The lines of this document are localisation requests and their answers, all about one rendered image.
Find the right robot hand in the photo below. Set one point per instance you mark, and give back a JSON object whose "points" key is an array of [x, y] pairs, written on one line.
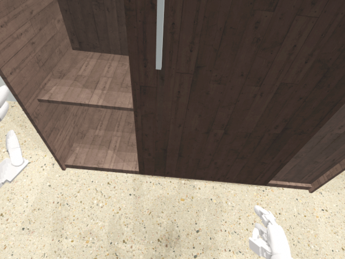
{"points": [[274, 239]]}

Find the left robot hand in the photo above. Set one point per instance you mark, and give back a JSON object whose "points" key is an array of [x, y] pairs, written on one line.
{"points": [[10, 168]]}

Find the wardrobe door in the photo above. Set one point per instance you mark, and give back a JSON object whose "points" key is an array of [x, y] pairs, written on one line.
{"points": [[322, 152], [244, 84]]}

